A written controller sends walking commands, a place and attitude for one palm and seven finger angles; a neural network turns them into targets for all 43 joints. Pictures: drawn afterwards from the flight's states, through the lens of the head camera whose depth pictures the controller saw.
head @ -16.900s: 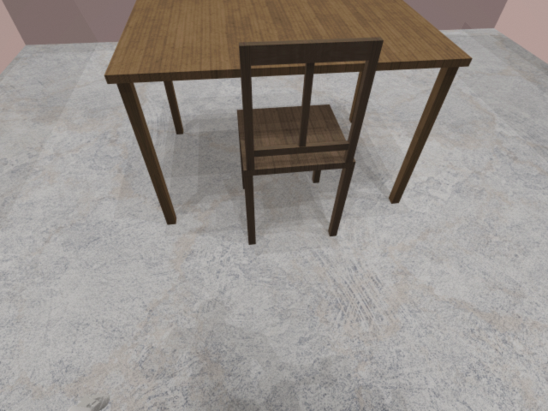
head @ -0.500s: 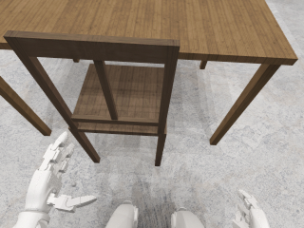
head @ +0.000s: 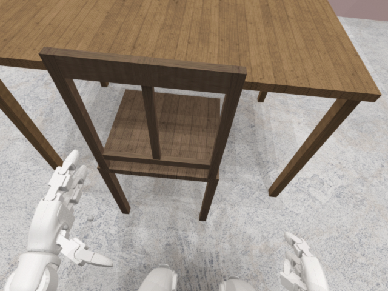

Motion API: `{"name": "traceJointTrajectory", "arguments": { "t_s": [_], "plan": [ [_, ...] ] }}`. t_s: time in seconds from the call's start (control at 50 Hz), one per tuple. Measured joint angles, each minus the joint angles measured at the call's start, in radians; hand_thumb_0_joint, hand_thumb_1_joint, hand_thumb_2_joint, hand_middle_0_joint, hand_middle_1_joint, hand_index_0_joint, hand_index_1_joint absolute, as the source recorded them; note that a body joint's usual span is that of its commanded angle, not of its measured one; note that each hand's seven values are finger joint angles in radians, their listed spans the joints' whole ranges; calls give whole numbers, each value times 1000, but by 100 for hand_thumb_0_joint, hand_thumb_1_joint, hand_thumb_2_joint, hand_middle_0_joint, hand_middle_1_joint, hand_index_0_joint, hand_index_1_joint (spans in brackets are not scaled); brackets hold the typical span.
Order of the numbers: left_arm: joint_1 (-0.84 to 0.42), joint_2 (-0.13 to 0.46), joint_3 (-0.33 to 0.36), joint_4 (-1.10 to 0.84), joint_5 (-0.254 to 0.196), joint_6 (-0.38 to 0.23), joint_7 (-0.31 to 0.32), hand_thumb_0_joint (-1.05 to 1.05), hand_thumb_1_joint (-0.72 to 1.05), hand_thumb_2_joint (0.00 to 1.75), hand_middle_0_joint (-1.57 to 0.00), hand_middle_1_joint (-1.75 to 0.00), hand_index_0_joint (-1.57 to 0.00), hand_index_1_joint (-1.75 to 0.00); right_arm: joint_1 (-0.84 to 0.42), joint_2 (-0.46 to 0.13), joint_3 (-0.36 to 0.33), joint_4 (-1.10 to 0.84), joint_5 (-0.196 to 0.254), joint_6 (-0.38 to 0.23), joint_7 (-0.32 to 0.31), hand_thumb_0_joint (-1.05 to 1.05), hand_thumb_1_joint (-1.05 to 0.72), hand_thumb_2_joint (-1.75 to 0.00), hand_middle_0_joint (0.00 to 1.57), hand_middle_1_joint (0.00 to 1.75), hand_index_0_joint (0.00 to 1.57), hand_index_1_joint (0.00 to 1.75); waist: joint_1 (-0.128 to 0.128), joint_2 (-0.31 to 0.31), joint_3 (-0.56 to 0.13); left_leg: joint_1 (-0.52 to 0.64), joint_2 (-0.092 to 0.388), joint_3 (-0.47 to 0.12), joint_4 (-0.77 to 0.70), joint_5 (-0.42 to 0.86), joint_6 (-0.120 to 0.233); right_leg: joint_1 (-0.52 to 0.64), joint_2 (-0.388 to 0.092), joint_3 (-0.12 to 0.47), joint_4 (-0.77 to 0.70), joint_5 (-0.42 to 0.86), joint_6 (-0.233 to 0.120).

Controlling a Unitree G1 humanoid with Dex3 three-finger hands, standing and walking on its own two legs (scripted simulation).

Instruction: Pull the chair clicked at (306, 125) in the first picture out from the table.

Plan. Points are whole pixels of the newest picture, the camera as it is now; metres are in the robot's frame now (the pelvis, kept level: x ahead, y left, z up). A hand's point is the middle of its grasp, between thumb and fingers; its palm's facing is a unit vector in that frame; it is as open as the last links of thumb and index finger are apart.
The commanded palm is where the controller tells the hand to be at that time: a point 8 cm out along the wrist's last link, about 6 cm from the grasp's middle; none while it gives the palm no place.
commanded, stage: raise the hand toward the chair's back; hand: left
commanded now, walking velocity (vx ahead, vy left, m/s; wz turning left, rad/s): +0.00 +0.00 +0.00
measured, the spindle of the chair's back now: (153, 127) +0.49 +0.14 -0.01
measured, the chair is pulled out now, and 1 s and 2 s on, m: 0.00 0.00 0.00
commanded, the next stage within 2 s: aim the fingers beside a spindle in 0.56 s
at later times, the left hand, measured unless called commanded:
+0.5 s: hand (107, 215) +0.25 +0.18 +0.04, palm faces -0.01 -1.00 -0.05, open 16.9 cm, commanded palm +0.23 +0.24 +0.05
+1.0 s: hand (118, 204) +0.27 +0.17 +0.03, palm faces +0.00 -1.00 -0.05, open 16.9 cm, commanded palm +0.25 +0.22 +0.03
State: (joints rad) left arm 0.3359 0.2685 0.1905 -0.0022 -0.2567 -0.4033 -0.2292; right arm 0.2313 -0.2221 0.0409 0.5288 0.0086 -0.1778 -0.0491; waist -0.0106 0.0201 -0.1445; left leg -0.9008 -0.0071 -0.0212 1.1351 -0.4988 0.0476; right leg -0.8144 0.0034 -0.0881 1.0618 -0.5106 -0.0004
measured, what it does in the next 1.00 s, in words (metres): stands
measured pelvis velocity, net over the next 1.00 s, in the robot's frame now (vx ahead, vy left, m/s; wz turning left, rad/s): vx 0.00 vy -0.03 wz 0.00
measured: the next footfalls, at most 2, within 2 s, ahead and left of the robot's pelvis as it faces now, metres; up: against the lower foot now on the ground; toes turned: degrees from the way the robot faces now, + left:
none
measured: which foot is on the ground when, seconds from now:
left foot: down 0.00-1.00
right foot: down 0.00-1.00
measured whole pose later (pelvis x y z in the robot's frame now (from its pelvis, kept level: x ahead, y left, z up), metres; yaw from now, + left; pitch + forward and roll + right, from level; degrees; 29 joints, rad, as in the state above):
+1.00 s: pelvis +0.00 -0.03 -0.01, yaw +0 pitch +17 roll -2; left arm 0.19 0.25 0.21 0.19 -0.27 -0.44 -0.27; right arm 0.22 -0.25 0.01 0.58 0.01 -0.18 -0.05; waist -0.03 0.03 -0.15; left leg -0.94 0.01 -0.03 1.15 -0.51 0.01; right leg -0.87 0.02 -0.09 1.11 -0.54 -0.04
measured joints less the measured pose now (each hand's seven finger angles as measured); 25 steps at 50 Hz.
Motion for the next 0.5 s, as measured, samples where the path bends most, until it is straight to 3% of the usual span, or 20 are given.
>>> {"name": "traceJointTrajectory", "arguments": {
  "t_s": [0.06,0.18,0.22,0.36,0.5],
  "plan": [
    [-37,10,21,39,-3,-1,-10,-1,-49,30,-7,-8,-6,-8,7,-12,-1,15,5,9,3,1,-90,-90,21,30,20,30,-7,8,-2,-6,-1,-2,3,0,0,-6,0,-2,4,-1,-1],
    [-44,15,17,98,-21,85,-53,-1,-49,30,-6,-8,-6,-8,25,-27,-11,17,17,15,-5,2,-90,-90,21,30,20,30,-23,17,1,10,5,8,-21,8,-2,2,5,9,-14,8,-3],
    [-24,9,12,83,-24,80,-46,-1,-49,30,-6,-8,-6,-8,33,-26,-17,18,16,7,-8,2,-90,-90,21,30,20,30,-25,12,0,21,8,11,-33,10,-4,10,7,12,-23,11,-5],
    [-32,-2,23,75,-11,-20,-1,-1,-49,30,-7,-8,-6,-8,28,-32,-28,32,6,-7,2,2,-90,-90,21,30,20,30,-25,4,-7,10,9,2,-21,4,-15,-2,9,4,-6,-2,-16],
    [-32,-2,10,104,-20,28,-41,-1,-49,30,-6,-8,-6,-8,2,-26,-27,24,14,4,2,2,-90,-90,21,30,20,30,-21,13,-4,13,14,1,-22,0,-23,-2,13,3,-1,-8,-24]
  ]
}}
